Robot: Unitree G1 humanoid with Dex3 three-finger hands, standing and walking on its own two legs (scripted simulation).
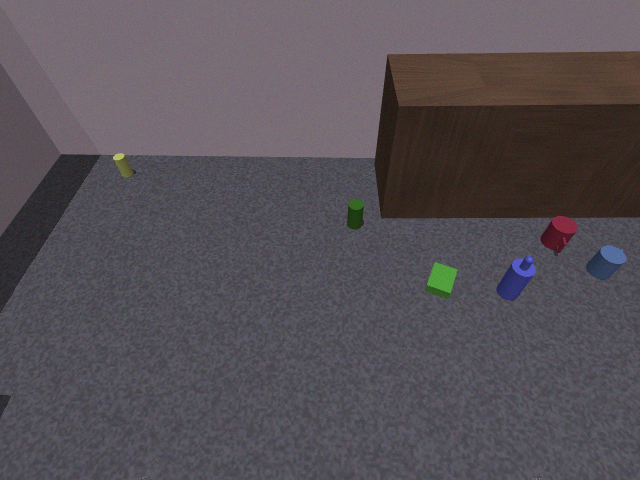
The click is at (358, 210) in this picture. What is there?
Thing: squat round
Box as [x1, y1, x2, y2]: [347, 199, 363, 229]
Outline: 359,199 352,199 348,203 347,224 350,228 354,229 360,227 361,225 363,203
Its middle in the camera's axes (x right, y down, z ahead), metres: +0.15 -0.11 +1.62
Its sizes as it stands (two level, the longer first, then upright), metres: 0.064 0.064 0.123
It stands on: the floor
